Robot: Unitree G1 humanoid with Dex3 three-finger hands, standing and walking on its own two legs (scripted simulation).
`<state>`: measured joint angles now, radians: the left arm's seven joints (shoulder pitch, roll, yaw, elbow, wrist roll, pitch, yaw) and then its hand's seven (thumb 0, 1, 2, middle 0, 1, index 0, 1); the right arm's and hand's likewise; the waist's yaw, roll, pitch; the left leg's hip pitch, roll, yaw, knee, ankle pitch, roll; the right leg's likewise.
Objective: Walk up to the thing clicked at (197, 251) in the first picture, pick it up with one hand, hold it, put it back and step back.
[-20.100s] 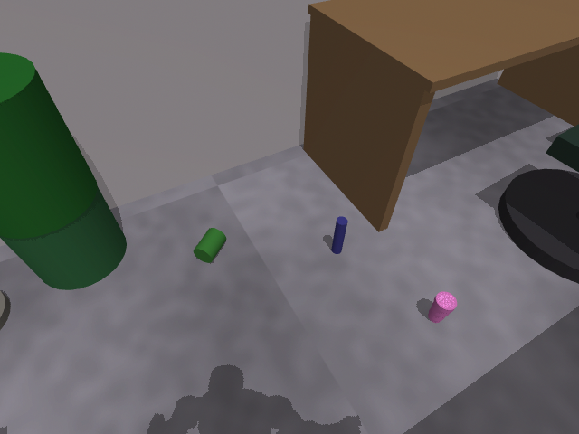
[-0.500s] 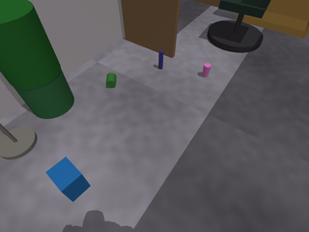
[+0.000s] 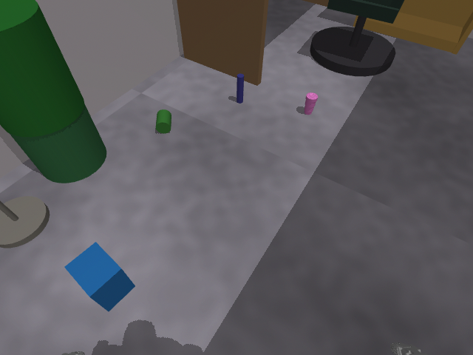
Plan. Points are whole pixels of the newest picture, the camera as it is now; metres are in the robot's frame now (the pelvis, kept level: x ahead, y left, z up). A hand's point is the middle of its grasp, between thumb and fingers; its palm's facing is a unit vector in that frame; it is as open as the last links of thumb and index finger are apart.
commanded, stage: walk up
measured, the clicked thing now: (163, 121) +1.47 +0.39 -0.72
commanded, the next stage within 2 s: stand in 0.16 s
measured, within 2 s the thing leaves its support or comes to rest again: neither
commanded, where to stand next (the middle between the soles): +0.05 +0.01 m, yaw +5 degrees
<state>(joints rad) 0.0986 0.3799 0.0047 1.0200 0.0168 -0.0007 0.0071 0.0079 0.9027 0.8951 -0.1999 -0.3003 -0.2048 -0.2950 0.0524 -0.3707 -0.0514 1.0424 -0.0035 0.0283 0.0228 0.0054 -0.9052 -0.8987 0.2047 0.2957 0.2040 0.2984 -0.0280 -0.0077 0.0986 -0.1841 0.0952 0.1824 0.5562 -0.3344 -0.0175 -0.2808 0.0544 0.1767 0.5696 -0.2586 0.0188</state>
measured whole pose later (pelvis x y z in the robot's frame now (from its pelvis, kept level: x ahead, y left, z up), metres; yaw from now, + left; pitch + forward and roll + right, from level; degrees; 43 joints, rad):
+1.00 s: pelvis +0.01 +0.01 +0.02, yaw +5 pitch -2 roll +0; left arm 0.10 0.35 -0.01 1.14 0.01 -0.01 0.00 0.01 0.90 0.90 -0.20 -0.30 -0.20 -0.29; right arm 0.10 -0.34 -0.03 1.13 -0.01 0.00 0.01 0.01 -0.91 -0.90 0.20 0.30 0.20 0.30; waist -0.02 -0.01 0.06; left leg -0.09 0.04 0.11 0.35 -0.23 -0.01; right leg -0.14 0.00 0.10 0.36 -0.18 0.03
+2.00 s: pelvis +0.01 +0.01 +0.02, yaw +6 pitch -2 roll +0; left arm 0.11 0.35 -0.01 1.12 0.01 -0.01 0.00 0.01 0.90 0.90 -0.20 -0.30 -0.20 -0.29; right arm 0.11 -0.34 -0.02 1.13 -0.01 0.00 0.01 0.00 -0.91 -0.90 0.20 0.30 0.20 0.30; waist -0.01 0.00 0.05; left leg -0.08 0.03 0.09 0.34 -0.22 -0.01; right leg -0.13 -0.02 0.08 0.34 -0.18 0.04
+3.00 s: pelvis +0.05 -0.02 +0.00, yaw +3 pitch -3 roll +1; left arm 0.21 0.44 0.07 1.02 0.03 -0.03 -0.09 0.01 0.90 0.90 -0.20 -0.30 -0.20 -0.29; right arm 0.25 -0.42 -0.10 1.01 -0.05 -0.03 0.06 0.00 -0.90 -0.90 0.21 0.30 0.21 0.30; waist -0.02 0.01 0.04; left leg -0.04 0.09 0.13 0.45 -0.36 0.01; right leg -0.33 -0.06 -0.03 0.60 -0.33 -0.01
